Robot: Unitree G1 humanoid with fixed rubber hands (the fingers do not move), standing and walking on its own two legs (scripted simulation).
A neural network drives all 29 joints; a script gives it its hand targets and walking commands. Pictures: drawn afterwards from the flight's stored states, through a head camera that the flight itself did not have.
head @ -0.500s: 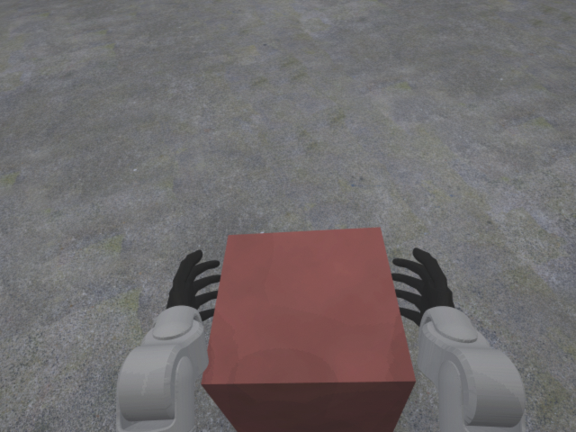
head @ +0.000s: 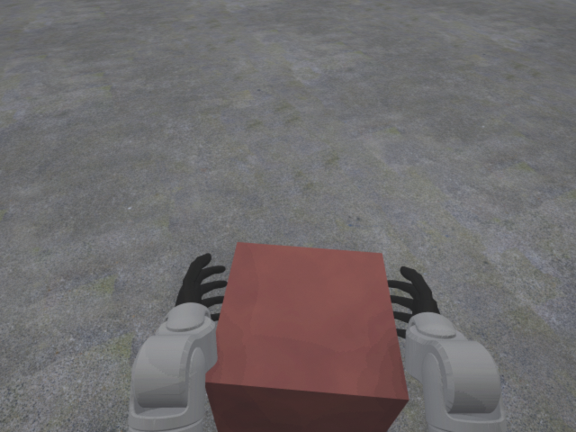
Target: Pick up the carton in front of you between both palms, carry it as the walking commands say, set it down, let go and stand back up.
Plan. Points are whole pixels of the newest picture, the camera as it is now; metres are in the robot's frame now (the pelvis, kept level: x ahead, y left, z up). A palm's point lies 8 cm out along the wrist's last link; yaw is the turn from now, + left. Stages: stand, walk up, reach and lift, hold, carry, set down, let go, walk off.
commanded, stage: carry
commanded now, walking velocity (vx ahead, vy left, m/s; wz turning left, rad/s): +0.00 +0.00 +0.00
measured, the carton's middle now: (300, 355) +0.26 +0.00 -0.02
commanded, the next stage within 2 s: none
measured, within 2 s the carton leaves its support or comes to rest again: neither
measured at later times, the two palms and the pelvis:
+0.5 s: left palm (212, 323) +0.28 +0.13 +0.04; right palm (422, 333) +0.27 -0.16 +0.03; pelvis -0.01 -0.02 +0.00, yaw +0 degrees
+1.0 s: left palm (222, 334) +0.26 +0.11 +0.04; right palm (440, 342) +0.25 -0.18 +0.03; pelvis -0.03 -0.03 +0.00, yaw +0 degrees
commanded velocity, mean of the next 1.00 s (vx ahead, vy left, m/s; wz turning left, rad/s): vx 0.00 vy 0.00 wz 0.00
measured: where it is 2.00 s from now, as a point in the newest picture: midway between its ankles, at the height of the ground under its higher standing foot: outside the picture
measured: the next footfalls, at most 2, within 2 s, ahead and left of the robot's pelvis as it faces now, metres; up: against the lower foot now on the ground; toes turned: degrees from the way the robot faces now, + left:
none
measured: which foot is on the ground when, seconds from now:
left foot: down 0.00-1.00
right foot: down 0.00-1.00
